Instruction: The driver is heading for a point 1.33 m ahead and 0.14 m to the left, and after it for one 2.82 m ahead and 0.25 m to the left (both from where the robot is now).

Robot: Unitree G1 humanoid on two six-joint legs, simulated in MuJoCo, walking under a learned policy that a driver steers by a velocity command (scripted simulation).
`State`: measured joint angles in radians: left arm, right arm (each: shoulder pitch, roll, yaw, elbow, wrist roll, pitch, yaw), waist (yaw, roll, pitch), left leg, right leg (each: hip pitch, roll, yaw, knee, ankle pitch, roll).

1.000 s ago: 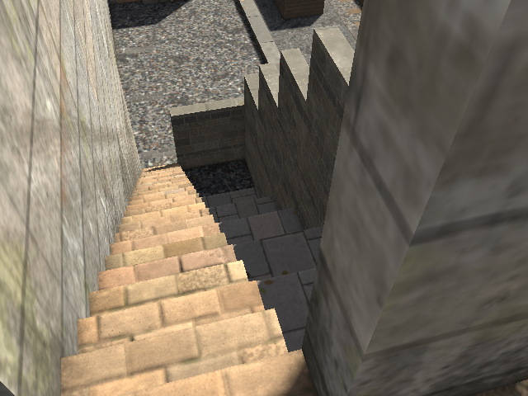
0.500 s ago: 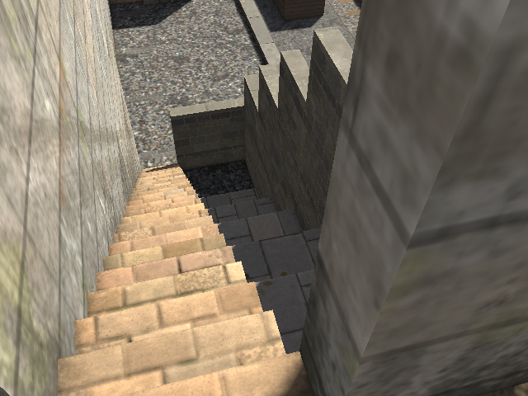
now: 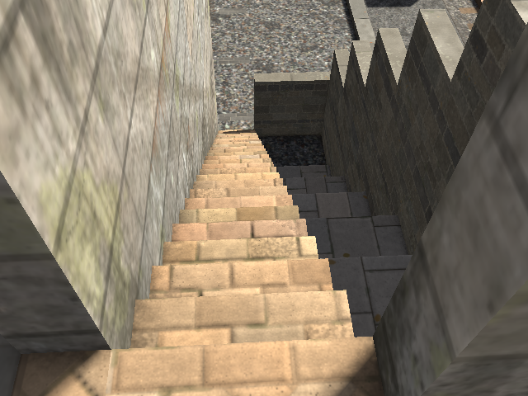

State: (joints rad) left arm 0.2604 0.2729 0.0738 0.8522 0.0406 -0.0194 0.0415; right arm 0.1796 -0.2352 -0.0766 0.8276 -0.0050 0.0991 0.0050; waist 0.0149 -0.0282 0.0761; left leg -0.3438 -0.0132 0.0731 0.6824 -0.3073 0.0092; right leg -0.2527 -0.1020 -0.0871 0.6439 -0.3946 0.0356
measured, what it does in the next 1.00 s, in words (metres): steps on the spot: right foot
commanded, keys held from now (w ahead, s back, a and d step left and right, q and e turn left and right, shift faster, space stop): q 0.22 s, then no key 0.78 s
